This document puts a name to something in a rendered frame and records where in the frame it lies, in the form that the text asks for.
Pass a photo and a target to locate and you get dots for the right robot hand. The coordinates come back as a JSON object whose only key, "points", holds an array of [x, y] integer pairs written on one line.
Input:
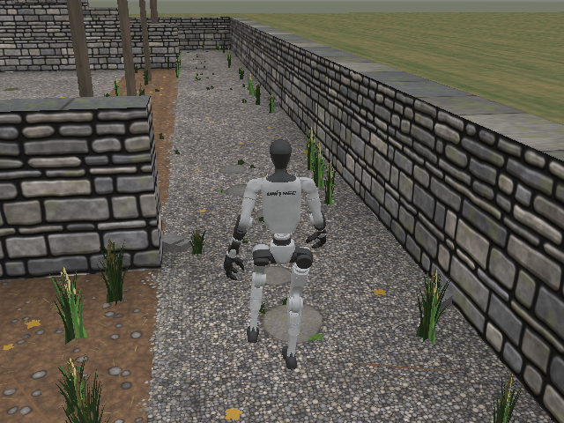
{"points": [[318, 244]]}

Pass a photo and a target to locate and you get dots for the robot right upper arm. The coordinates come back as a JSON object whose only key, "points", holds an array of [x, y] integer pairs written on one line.
{"points": [[308, 186]]}

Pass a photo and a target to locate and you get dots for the robot left forearm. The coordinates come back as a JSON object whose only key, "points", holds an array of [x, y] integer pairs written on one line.
{"points": [[236, 240]]}

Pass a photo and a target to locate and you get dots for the robot right forearm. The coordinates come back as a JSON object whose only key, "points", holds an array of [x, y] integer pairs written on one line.
{"points": [[320, 229]]}

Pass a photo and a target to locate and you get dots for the left robot hand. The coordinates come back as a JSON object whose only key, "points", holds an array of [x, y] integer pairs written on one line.
{"points": [[229, 267]]}

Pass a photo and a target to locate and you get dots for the robot left upper arm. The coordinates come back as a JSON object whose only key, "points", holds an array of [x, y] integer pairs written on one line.
{"points": [[248, 201]]}

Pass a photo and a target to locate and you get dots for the right robot foot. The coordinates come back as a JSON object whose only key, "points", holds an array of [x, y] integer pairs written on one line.
{"points": [[291, 362]]}

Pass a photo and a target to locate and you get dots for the robot left shin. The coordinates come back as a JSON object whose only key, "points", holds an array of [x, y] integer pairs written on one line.
{"points": [[256, 295]]}

